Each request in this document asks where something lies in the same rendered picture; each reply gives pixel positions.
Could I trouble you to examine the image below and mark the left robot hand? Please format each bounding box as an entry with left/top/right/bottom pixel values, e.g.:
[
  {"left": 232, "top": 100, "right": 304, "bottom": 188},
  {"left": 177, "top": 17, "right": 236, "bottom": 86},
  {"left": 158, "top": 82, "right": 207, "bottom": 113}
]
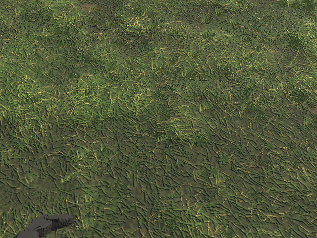
[{"left": 14, "top": 213, "right": 74, "bottom": 238}]

